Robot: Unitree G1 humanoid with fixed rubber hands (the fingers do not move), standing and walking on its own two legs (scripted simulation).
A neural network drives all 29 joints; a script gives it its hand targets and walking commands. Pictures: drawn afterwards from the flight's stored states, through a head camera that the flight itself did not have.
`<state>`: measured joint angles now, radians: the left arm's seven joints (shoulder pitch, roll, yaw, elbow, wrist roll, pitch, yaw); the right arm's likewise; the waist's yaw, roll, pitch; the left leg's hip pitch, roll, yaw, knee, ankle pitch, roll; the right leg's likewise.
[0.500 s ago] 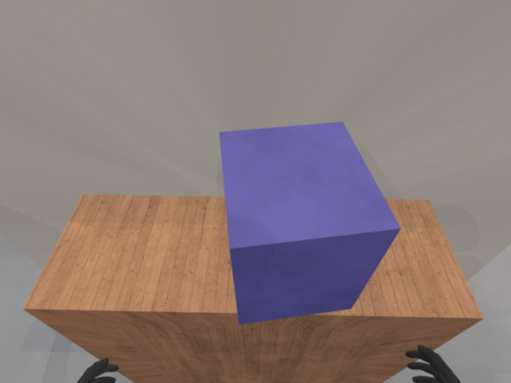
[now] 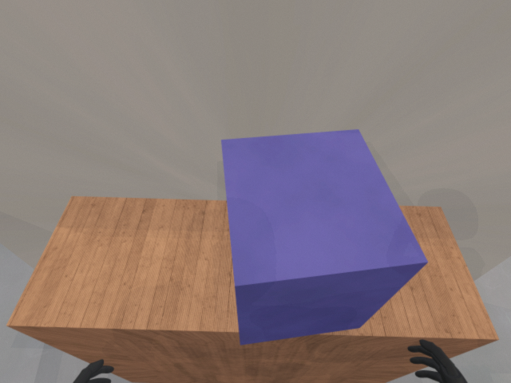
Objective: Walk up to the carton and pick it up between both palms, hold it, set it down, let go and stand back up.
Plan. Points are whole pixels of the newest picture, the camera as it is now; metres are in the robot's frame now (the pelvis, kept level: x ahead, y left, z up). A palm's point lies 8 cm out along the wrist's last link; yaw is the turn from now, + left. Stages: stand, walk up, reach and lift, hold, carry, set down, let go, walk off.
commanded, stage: stand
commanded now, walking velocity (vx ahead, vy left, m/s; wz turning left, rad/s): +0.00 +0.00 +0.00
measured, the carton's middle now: (296, 242) +0.32 -0.06 +0.05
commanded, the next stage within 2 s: none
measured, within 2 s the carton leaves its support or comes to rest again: neither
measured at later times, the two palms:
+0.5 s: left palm out of the picture +0.07 +0.28 -0.08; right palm out of the picture +0.08 -0.31 -0.08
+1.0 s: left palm out of the picture +0.04 +0.28 -0.08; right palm out of the picture +0.05 -0.31 -0.09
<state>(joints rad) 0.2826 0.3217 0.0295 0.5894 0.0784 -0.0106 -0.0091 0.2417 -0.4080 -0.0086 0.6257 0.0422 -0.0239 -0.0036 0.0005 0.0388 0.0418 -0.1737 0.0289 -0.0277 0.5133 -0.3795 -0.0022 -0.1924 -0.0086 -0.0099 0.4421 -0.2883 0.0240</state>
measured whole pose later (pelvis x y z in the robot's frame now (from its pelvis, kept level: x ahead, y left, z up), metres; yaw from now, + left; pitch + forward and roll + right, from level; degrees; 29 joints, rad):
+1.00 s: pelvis -0.05 -0.01 +0.00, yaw +0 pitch -2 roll -1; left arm 0.28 0.33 0.03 0.71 0.07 -0.02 -0.01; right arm 0.23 -0.41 -0.01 0.78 0.04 -0.02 0.00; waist 0.00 0.04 0.04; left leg -0.17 0.03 -0.03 0.51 -0.31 -0.01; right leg -0.19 -0.01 -0.01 0.45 -0.23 0.02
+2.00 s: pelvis -0.06 -0.02 +0.00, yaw +0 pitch -3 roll +0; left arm 0.28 0.34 0.03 0.77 0.06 -0.02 -0.01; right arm 0.17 -0.42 -0.01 0.89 0.04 -0.02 0.00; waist 0.00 0.02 0.04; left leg -0.15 0.02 -0.03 0.47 -0.27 -0.02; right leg -0.19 -0.01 -0.01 0.45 -0.21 0.01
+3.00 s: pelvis -0.07 -0.02 +0.00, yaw +0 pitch -3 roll +0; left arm 0.28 0.35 0.03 0.82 0.06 -0.02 -0.01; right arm 0.14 -0.41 -0.01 0.95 0.04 -0.02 0.01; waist 0.00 0.00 0.04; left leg -0.14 0.02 -0.03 0.44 -0.25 -0.02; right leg -0.19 -0.02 -0.01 0.45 -0.20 0.01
